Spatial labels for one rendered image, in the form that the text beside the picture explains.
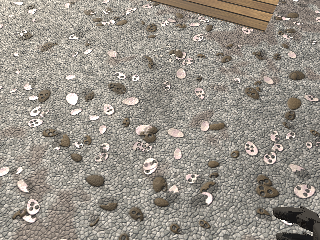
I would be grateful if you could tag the robot right hand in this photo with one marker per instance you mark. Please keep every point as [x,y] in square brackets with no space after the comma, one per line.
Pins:
[302,216]

